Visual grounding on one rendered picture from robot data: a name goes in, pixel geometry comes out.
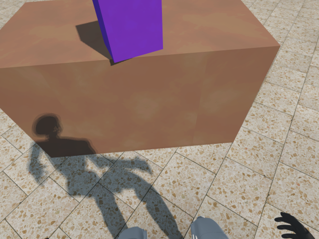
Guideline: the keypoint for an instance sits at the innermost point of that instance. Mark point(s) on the right robot hand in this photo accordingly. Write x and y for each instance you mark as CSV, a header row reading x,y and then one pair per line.
x,y
296,226

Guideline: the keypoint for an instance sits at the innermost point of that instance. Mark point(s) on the robot thigh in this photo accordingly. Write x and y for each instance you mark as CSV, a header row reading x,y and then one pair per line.
x,y
207,228
133,233

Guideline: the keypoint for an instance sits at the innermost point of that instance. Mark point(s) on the pedestal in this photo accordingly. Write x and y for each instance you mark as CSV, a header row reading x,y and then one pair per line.
x,y
60,85

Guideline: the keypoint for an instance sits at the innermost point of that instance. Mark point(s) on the robot right thigh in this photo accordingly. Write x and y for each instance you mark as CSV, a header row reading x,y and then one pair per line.
x,y
207,228

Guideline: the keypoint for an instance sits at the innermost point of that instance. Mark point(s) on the carton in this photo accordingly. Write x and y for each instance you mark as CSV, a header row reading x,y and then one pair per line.
x,y
130,28

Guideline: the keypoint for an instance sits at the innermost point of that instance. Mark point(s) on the robot left thigh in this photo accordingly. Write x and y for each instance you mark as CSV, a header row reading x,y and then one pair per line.
x,y
133,233

